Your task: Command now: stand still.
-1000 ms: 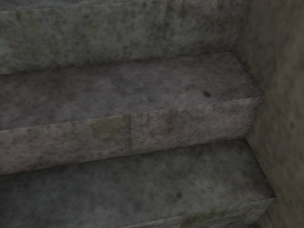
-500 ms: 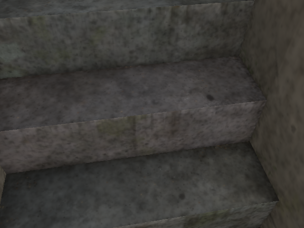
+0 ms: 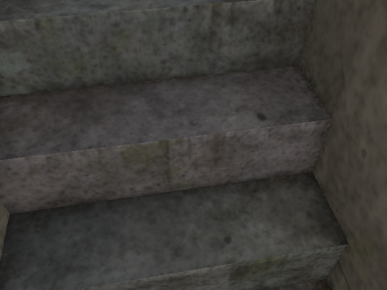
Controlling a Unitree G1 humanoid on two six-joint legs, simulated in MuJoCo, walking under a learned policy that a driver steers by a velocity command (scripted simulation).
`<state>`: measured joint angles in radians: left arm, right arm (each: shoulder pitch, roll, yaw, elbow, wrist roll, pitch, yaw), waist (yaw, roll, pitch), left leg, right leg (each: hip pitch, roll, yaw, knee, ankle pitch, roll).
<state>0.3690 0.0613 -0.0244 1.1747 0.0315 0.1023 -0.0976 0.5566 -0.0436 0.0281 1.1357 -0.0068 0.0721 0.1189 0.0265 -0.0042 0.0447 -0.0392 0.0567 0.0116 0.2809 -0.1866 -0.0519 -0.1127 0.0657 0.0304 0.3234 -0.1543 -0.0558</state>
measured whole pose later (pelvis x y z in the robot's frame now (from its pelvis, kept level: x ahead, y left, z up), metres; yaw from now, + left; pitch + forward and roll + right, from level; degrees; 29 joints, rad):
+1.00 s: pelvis +0.02 +0.04 +0.00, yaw +0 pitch -1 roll +0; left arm 0.32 0.10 -0.03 1.21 0.02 0.07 -0.07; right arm 0.63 0.00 0.06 1.19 0.00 0.05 0.13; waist -0.01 -0.04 0.02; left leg -0.08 0.00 0.02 0.32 -0.23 0.00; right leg -0.15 0.00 0.03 0.37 -0.20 0.00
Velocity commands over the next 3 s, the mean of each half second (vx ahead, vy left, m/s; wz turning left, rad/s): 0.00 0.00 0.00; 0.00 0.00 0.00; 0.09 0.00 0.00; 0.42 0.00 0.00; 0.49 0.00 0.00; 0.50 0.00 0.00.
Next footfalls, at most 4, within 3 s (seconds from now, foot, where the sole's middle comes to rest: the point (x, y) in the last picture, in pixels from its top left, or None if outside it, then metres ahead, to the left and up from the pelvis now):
2.04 right None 0.09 -0.10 -0.79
2.28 left None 0.15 0.17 -0.57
2.62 right None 0.04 -0.10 -0.79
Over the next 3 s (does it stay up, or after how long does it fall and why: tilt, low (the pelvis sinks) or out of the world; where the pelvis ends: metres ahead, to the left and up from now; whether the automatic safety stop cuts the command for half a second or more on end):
stays up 0.18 0.01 0.12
